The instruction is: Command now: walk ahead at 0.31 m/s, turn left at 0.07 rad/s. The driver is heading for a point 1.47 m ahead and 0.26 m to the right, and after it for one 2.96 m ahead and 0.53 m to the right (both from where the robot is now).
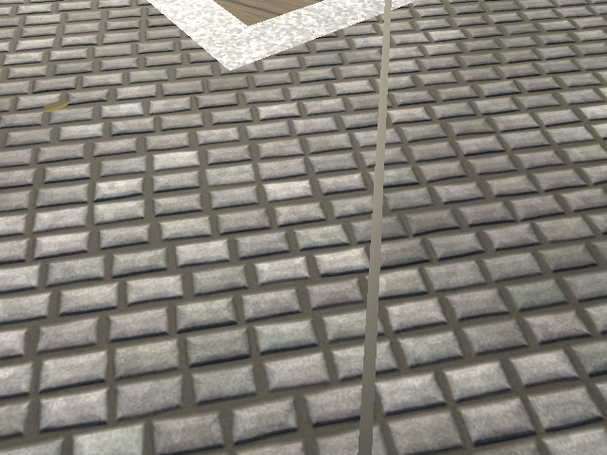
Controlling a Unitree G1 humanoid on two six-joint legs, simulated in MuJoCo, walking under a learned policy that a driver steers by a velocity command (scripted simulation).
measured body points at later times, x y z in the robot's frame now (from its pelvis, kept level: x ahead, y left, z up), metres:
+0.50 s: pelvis +0.19 -0.07 +0.01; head +0.20 -0.09 +0.46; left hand +0.26 +0.20 -0.10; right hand +0.31 -0.35 -0.10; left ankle +0.22 +0.10 -0.65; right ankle +0.19 -0.15 -0.74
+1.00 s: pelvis +0.48 -0.02 +0.00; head +0.51 -0.01 +0.45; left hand +0.56 +0.26 -0.12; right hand +0.60 -0.29 -0.10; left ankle +0.52 +0.07 -0.74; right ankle +0.42 -0.16 -0.65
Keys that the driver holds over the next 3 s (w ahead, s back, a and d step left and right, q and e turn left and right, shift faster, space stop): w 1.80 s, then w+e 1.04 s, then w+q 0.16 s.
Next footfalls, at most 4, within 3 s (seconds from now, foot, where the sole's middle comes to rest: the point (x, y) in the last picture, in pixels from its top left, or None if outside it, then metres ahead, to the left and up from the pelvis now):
0.28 right None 0.23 -0.15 -0.77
0.84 left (280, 438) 0.56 0.07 -0.77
1.36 right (379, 326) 0.86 -0.18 -0.77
1.90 left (288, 236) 1.16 0.06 -0.77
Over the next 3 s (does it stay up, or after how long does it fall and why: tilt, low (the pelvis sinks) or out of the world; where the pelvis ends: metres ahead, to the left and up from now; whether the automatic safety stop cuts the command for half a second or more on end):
stays up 1.58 -0.19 -0.01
